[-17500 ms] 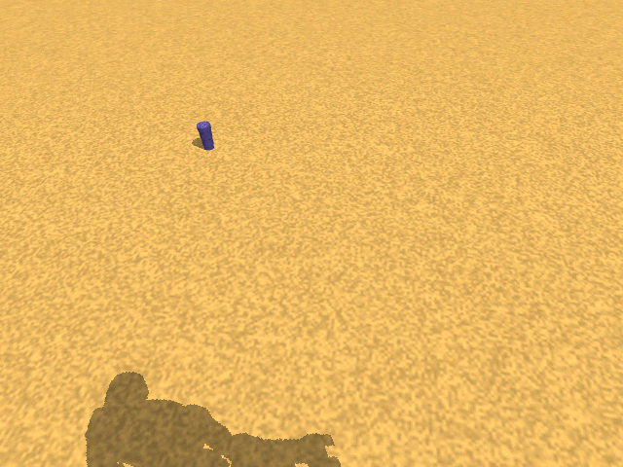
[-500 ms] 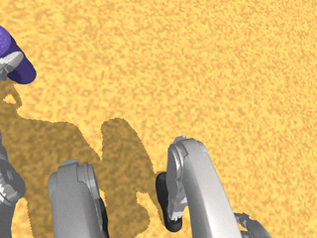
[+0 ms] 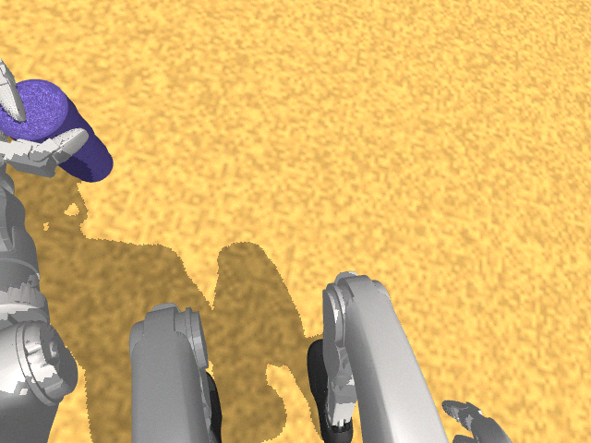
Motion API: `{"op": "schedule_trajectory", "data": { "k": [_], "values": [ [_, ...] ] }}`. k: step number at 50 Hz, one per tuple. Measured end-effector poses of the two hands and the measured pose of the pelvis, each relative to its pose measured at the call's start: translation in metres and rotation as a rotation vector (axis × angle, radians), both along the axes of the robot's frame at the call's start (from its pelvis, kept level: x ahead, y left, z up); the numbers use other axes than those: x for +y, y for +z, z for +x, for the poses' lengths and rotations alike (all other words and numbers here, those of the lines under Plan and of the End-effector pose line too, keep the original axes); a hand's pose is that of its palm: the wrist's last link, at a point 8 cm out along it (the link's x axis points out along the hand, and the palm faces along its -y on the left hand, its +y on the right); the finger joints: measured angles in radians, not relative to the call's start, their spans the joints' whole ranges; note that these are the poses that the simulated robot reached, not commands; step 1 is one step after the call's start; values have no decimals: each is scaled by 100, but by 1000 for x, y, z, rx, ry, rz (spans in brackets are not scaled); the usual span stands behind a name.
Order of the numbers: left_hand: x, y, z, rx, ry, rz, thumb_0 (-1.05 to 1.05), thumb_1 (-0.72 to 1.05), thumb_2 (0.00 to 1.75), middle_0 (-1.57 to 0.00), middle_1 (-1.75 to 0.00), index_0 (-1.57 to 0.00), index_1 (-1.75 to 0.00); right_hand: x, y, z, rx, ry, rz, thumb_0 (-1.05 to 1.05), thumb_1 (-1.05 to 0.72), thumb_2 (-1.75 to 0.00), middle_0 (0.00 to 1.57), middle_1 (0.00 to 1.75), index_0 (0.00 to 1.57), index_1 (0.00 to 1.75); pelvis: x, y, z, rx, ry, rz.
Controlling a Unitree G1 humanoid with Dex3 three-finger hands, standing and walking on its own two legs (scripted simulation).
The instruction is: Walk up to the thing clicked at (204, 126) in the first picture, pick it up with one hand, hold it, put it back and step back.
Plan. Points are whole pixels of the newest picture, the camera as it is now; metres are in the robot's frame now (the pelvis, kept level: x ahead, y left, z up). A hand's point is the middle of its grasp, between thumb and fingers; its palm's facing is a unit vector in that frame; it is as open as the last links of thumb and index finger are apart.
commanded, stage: lift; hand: left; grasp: from the side
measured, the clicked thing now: (67, 141) +0.52 +0.24 -0.05
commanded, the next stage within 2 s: hold in 1.66 s
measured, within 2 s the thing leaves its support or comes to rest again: neither
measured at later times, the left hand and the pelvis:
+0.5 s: hand out of the picture +0.45 +0.24 +0.17, palm faces +0.19 -0.98 -0.04, open 6.6 cm; pelvis +0.02 +0.00 +0.14, yaw +3 degrees
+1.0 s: hand out of the picture +0.42 +0.22 +0.30, palm faces +0.19 -0.98 -0.03, open 6.6 cm; pelvis +0.05 +0.00 +0.26, yaw +4 degrees
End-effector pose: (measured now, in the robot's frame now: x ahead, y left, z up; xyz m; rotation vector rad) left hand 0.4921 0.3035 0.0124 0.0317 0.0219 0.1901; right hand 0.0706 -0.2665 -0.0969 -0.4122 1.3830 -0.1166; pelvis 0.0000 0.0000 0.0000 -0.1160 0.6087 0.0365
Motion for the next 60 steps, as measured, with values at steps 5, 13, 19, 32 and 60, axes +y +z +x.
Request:
{"op": "schedule_trajectory", "data": {
  "k": [5, 13, 19, 32, 60],
  "values": [
    [2, 26, -13, 7, 2, 16, -3, -47, 104, -69, -121, -143, -153, 3, 17, 14, -56, -6, 12, 0, -94, -90, 20, 30, 21, 30, 1, 20, 1, -3, 4, 9],
    [-2, 74, -36, 10, 0, 13, -3, -47, 103, -70, -120, -143, -151, 7, 54, 40, -145, -8, 30, 0, -93, -90, 20, 30, 21, 30, 1, 61, 5, -23, 13, 18],
    [-7, 117, -56, 17, 13, 9, -3, -47, 102, -69, -120, -142, -150, 11, 90, 60, -208, -15, 49, 0, -93, -90, 20, 30, 21, 30, 0, 99, 9, -58, 18, 26],
    [-27, 216, -89, 16, 12, 1, -3, -46, 102, -69, -120, -142, -150, 21, 183, 100, -341, -18, 78, 1, -93, -90, 20, 30, 21, 30, 1, 188, 28, -168, 34, 48],
    [-45, 320, -100, 13, 8, -8, -2, -43, 99, -69, -116, -140, -146, 28, 284, 125, -388, 9, 113, 1, -93, -90, 20, 30, 21, 30, -1, 288, 62, -338, 47, 84]
  ]
}}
